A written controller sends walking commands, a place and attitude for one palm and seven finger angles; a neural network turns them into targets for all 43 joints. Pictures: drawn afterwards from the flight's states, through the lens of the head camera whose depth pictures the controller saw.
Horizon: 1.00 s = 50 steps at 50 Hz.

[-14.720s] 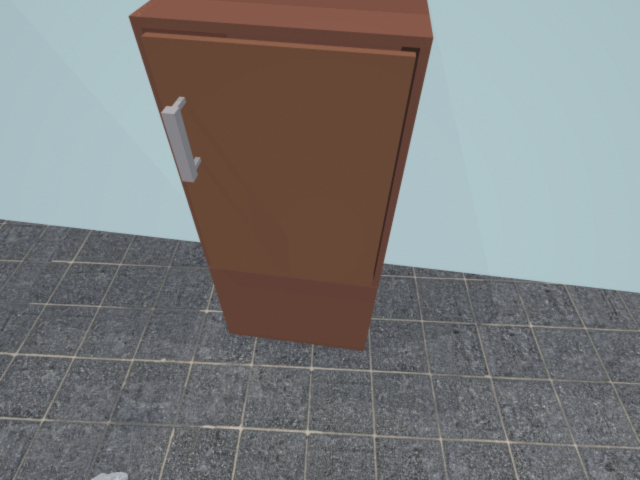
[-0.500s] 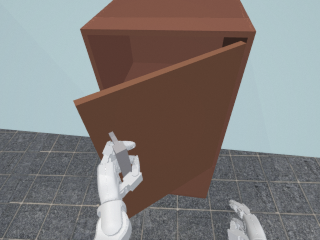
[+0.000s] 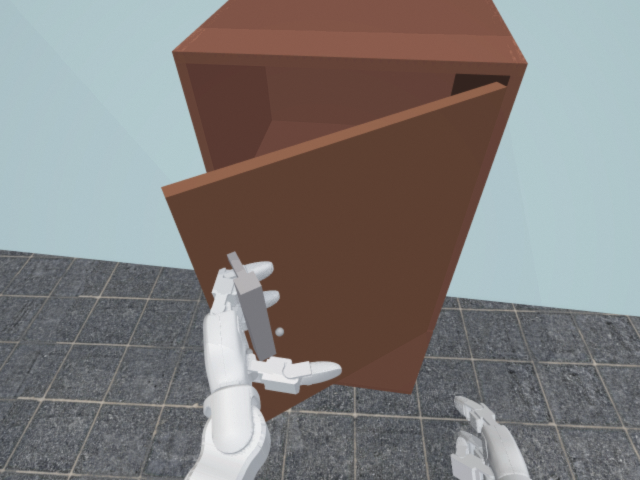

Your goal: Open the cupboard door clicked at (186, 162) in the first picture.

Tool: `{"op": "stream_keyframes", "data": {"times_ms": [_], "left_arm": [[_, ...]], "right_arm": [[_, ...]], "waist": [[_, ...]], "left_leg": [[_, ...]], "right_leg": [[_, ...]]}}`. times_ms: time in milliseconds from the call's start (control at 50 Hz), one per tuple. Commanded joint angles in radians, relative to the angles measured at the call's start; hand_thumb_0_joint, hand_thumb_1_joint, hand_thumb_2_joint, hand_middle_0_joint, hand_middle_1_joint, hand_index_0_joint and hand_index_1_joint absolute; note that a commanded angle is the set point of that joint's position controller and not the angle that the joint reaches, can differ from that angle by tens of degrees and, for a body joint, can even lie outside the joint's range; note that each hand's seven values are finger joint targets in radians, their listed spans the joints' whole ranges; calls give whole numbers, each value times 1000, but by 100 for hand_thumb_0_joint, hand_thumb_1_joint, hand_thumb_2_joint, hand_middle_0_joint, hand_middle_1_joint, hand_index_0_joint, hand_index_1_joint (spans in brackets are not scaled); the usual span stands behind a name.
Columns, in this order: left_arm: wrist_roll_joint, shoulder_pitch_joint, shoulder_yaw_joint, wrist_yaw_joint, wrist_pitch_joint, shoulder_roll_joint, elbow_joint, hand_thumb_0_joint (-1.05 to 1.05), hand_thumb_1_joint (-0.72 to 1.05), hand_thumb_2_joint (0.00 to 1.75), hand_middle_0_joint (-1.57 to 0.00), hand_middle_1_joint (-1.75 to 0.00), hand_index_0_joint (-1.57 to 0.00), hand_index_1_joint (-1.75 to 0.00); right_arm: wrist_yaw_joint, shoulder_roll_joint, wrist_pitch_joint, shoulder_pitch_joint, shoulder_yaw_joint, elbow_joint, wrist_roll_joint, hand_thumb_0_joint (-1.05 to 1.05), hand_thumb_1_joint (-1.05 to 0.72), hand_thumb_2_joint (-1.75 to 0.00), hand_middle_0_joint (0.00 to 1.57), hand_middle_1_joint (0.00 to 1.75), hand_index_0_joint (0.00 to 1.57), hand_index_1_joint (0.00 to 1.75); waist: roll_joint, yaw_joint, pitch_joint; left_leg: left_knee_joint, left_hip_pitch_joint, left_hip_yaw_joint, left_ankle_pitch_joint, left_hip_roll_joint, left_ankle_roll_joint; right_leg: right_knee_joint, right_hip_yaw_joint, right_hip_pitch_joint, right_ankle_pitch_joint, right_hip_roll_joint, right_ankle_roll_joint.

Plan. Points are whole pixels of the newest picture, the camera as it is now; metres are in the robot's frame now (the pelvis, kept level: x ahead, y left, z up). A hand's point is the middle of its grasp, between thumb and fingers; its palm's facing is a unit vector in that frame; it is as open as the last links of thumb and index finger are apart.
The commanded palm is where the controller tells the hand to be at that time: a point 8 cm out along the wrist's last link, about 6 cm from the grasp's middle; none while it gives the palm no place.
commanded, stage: open thumb and fingers to let go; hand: left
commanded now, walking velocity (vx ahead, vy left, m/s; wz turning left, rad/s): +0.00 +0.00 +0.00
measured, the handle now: (250, 307) +0.30 +0.11 +0.09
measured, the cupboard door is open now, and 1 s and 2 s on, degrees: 38 41 40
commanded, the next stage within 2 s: slide the hand sideways off the handle in 0.22 s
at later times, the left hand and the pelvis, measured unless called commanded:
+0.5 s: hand (276, 370) +0.22 +0.06 +0.09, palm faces -0.15 -0.99 -0.05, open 15.7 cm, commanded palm +0.21 +0.10 +0.09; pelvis -0.01 +0.02 -0.01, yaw +0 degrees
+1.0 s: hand (253, 393) +0.20 +0.08 +0.09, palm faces -0.13 -0.99 -0.03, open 16.0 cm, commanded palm +0.17 +0.15 +0.09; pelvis -0.01 +0.01 -0.01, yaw -1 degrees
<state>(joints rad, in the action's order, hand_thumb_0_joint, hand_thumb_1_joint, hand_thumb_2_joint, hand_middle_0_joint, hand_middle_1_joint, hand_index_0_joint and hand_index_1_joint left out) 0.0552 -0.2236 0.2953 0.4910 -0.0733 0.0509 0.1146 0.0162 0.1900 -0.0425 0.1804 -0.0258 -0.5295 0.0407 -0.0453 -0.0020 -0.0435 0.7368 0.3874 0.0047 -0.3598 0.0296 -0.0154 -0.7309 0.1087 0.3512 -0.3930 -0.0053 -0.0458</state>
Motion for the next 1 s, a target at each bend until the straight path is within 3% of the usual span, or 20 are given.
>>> {"op": "stream_keyframes", "data": {"times_ms": [0, 180, 300, 320, 340, 380, 400, 440, 460, 500, 580, 660, 720, 780, 820, 880, 980], "left_arm": [[15, 145, 34, 14, -44, 139, 238, 0, -50, 30, -22, -75, -22, -75], [15, 152, 60, 23, -10, 169, 270, 0, -50, 30, -15, -30, -15, -30], [19, 151, 78, 31, 11, 192, 277, 0, -50, 30, -15, -30, -15, -30], [106, 168, 250, -173, -39, 61, 282, 0, -50, 30, -15, -30, -15, -30], [59, 193, 182, -286, -88, 4, 338, 0, -50, 30, -15, -30, -15, -30], [6, 215, 149, -440, -141, -70, 369, 0, -50, 30, -15, -30, -15, -30], [-29, 187, 128, -494, -152, -78, 354, 0, -50, 30, -15, -30, -15, -30], [-86, 158, 99, -533, -154, -59, 353, 0, -50, 30, -15, -30, -15, -30], [-110, 153, 86, -526, -146, -46, 353, 0, -50, 30, -15, -30, -15, -30], [-135, 106, 19, -488, -129, -63, 329, 0, -50, 30, -15, -30, -15, -30], [-110, 32, -53, -421, -109, -113, 339, 0, -50, 30, -15, -30, -15, -30], [-101, -58, -90, -412, -111, -137, 360, 0, -50, 30, -15, -30, -15, -30], [-110, -78, -129, -421, -111, -164, 368, 0, -50, 30, -15, -30, -15, -30], [-114, -140, -145, -428, -114, -172, 391, 0, -50, 30, -15, -30, -15, -30], [-125, -141, -160, -437, -124, -182, 412, 0, -50, 30, -15, -30, -15, -30], [-137, -196, -170, -453, -140, -193, 436, 0, -50, 30, -15, -30, -15, -30], [-158, -250, -186, -499, -174, -219, 478, 0, -50, 30, -15, -30, -15, -30]], "right_arm": [[1, 74, 47, -136, 29, 174, -8, 0, -90, -90, 20, 30, 20, 30], [14, 75, 31, -155, 28, 177, -11, 0, -90, -90, 20, 30, 20, 30], [22, 75, 34, -160, 30, 176, -14, 0, -90, -90, 20, 30, 20, 30], [29, 118, 34, -86, 32, 160, -19, 0, -90, -90, 20, 30, 20, 30], [20, 106, 45, -74, 39, 190, -30, 0, -90, -90, 20, 30, 20, 30], [4, 108, 65, -62, 32, 208, -38, 0, -90, -90, 20, 30, 20, 30], [-3, 105, 75, -61, 27, 221, -44, 0, -90, -90, 20, 30, 20, 30], [-12, 101, 98, -64, 19, 244, -54, 0, -90, -90, 20, 30, 20, 30], [-13, 101, 108, -71, 16, 250, -61, 0, -90, -90, 20, 30, 20, 30], [-18, 105, 123, -71, 15, 250, -60, 0, -90, -90, 20, 30, 20, 30], [-14, 106, 132, -73, 13, 257, -55, 0, -90, -90, 20, 30, 20, 30], [-7, 106, 135, -65, 15, 265, -53, 0, -90, -90, 20, 30, 20, 30], [-8, 106, 129, -65, 12, 271, -53, 0, -90, -90, 20, 30, 20, 30], [-8, 106, 130, -58, 14, 281, -53, 0, -90, -90, 20, 30, 20, 30], [-10, 110, 135, -46, 16, 282, -53, 0, -90, -90, 20, 30, 20, 30], [-12, 115, 146, -34, 21, 289, -55, 0, -90, -90, 20, 30, 20, 30], [-18, 123, 171, -6, 29, 289, -56, 0, -90, -90, 20, 30, 20, 30]], "waist": [[99, 13, -148], [70, 12, -137], [69, 13, -150], [122, -93, -72], [95, -53, -141], [50, -51, -185], [55, -44, -175], [67, -37, -147], [44, -32, -127], [112, -16, -120], [114, 12, -122], [90, 29, -123], [83, 25, -78], [57, 27, -85], [89, 16, -78], [69, 15, -80], [92, 2, -107]], "left_leg": [[-74, -89, -11, 194, -30, 37], [-73, -81, -26, 179, -22, 31], [-65, -71, -32, 175, -20, 29], [-55, -99, -33, 179, -26, 47], [-50, -78, -28, 182, -29, 52], [-40, -86, -27, 176, -35, 55], [-44, -68, -29, 144, -36, 54], [-53, -46, -36, 92, -35, 51], [-64, -46, -42, 65, -32, 47], [-74, -20, -47, 23, -32, 42], [-86, -9, -32, 31, -31, 42], [-84, -1, -17, 52, -30, 40], [-81, 24, -4, 16, -32, 39], [-72, 21, 2, 36, -31, 39], [-62, 31, 1, 34, -31, 40], [-46, 40, 2, 42, -34, 40], [-4, 57, -1, 74, -37, 45]], "right_leg": [[147, -57, 1, 220, -6, 12], [120, -33, 28, 187, 4, 4], [101, -25, 43, 177, 8, 1], [103, -73, 102, 234, 1, 13], [84, -71, 65, 265, -3, 11], [61, -73, 60, 274, -7, 10], [62, -70, 66, 233, -6, 10], [72, -63, 85, 156, -1, 13], [75, -54, 98, 113, 3, 11], [89, -50, 99, 56, 5, 18], [91, -56, 75, 54, 5, 16], [89, -60, 57, 76, 6, 15], [107, -74, 73, 30, 4, 18], [100, -75, 70, 59, 6, 17], [100, -78, 78, 60, 8, 21], [89, -79, 87, 74, 8, 23], [69, -92, 95, 129, 7, 30]]}}
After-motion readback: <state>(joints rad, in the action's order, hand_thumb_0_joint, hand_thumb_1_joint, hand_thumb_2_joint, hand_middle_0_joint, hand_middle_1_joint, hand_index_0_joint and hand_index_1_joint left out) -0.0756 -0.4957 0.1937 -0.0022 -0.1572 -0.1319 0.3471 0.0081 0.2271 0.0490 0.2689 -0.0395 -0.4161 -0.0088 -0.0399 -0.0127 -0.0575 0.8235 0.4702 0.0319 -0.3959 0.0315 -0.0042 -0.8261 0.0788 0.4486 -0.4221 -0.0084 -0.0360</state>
